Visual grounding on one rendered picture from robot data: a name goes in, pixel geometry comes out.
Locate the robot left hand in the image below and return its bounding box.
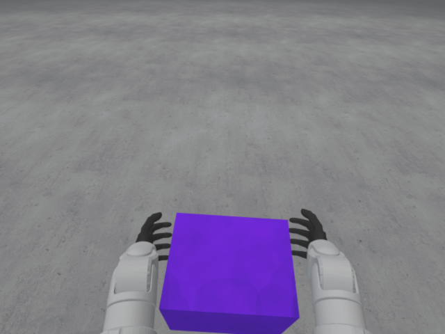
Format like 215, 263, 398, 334
136, 212, 172, 261

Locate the carton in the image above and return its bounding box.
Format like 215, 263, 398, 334
159, 213, 300, 334

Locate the robot left forearm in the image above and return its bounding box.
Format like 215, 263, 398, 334
100, 241, 159, 334

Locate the robot right forearm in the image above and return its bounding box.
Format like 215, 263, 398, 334
307, 239, 372, 334

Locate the robot right hand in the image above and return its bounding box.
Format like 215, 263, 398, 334
289, 209, 327, 259

